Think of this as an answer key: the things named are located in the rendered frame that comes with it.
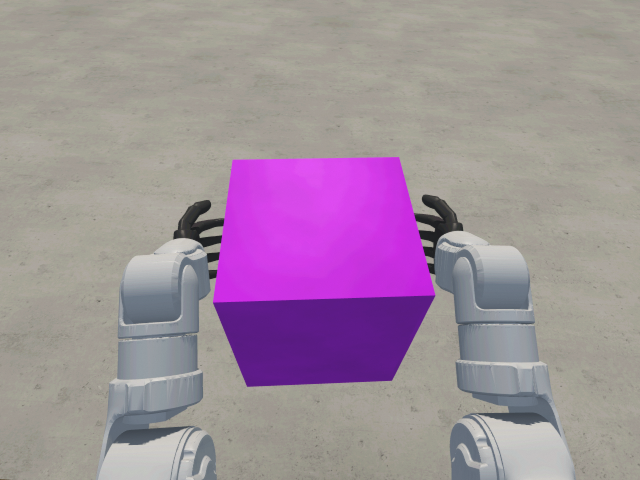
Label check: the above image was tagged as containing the carton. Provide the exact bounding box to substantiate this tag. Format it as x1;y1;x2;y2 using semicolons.
213;157;435;387

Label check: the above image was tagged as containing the right robot forearm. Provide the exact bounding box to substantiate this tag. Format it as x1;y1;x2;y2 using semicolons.
434;231;576;480

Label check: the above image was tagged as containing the robot left hand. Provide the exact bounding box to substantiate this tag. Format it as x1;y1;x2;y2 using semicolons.
173;200;224;279

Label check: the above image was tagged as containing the robot right hand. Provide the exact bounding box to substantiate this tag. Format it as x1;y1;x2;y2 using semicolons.
414;195;463;274

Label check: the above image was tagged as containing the robot left upper arm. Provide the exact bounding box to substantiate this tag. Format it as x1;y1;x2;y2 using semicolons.
98;426;217;480

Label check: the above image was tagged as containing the robot right upper arm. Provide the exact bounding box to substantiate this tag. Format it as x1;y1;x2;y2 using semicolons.
450;412;575;480

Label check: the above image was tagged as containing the left robot forearm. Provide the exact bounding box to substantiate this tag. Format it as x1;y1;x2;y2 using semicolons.
96;238;211;480

